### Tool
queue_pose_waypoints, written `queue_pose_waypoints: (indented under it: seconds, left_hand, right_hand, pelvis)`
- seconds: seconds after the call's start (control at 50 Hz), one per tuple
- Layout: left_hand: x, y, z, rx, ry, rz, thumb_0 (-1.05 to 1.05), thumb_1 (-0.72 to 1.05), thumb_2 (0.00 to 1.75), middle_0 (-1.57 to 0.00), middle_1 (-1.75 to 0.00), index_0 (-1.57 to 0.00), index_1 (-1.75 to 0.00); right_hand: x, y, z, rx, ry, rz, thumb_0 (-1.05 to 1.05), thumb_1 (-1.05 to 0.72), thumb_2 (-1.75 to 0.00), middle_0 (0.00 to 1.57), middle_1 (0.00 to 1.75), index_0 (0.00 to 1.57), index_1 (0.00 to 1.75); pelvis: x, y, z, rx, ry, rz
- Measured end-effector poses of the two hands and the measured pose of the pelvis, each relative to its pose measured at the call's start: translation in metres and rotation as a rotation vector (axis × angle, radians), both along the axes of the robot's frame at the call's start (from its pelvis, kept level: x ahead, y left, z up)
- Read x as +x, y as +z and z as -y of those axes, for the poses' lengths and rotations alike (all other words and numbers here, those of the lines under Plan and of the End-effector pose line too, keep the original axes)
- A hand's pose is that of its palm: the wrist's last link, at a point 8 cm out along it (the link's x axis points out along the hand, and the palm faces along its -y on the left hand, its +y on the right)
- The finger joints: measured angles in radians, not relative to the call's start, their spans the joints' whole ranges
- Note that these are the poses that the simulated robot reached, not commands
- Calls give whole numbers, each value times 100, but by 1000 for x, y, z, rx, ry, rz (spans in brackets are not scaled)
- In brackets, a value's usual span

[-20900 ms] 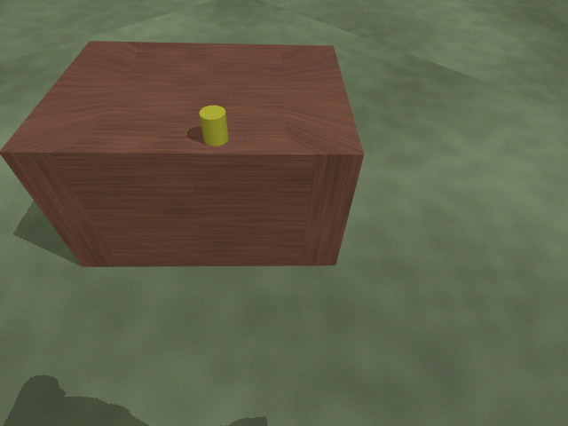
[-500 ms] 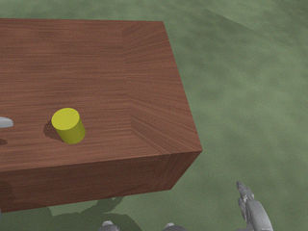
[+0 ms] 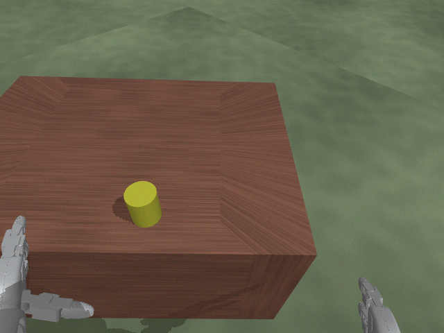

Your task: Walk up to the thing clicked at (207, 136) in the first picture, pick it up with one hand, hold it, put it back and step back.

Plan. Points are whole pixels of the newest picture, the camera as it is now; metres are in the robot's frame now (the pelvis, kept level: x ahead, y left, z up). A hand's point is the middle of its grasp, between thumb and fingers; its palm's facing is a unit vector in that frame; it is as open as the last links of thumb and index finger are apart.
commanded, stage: sink last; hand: left
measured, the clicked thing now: (143, 204) +0.44 +0.20 -0.09
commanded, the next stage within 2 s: home in 0.50 s
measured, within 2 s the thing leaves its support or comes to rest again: neither
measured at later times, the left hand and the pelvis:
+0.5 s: hand (53, 332) +0.15 +0.25 +0.01, palm faces +0.34 -0.85 -0.40, open 17.4 cm; pelvis -0.03 -0.02 -0.01, yaw +1 degrees
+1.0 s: hand out of the picture +0.16 +0.19 -0.06, palm faces +0.18 -0.96 -0.22, open 17.4 cm; pelvis -0.01 -0.01 -0.01, yaw +0 degrees
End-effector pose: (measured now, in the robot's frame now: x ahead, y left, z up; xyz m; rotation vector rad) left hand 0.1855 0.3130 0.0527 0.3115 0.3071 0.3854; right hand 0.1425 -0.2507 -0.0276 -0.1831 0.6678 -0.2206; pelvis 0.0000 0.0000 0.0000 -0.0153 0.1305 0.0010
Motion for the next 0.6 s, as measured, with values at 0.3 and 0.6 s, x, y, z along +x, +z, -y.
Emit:
queue_pose_waypoints:
  seconds: [0.3,0.6]
  left_hand:
    - [-93,-43,37,-81,61,-187,-1,-49,6,-6,-4,-4,-4]
    - [-76,-4,14,62,73,-48,-1,-53,4,-6,-6,-6,-4]
  right_hand:
    - [-25,-25,9,3,25,-16,-1,50,-6,6,6,6,6]
    - [-25,-23,26,-31,-12,45,-1,49,-6,6,6,6,6]
  pelvis:
    - [-28,-10,17,19,22,12]
    - [-27,-11,21,20,10,24]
